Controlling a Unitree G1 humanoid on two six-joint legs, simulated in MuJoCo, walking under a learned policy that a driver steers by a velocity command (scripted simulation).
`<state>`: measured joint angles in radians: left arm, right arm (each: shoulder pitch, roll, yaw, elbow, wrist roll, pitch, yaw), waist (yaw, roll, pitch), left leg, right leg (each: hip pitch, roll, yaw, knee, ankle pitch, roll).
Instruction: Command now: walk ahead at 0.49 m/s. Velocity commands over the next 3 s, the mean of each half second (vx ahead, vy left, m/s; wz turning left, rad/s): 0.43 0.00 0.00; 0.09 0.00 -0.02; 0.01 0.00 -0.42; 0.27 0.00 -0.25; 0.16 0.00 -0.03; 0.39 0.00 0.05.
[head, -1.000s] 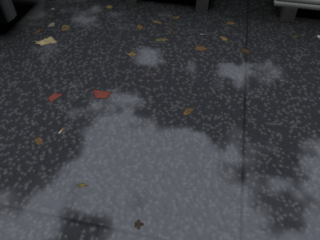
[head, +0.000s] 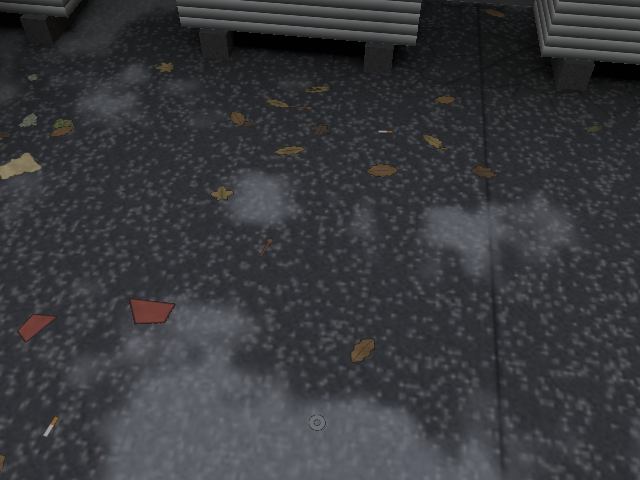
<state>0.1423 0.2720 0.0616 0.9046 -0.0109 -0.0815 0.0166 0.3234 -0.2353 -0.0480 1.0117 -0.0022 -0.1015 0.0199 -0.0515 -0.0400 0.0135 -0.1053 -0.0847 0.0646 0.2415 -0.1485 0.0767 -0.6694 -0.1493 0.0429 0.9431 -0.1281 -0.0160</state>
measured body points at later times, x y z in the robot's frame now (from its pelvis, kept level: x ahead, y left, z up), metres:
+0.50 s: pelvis +0.27 -0.08 +0.00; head +0.31 -0.09 +0.45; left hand +0.32 +0.18 -0.13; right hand +0.39 -0.35 -0.14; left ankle +0.33 +0.08 -0.68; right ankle +0.29 -0.15 -0.75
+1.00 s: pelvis +0.38 -0.04 -0.02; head +0.40 -0.04 +0.43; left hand +0.41 +0.21 -0.17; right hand +0.50 -0.30 -0.15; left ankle +0.43 +0.06 -0.75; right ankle +0.30 -0.15 -0.75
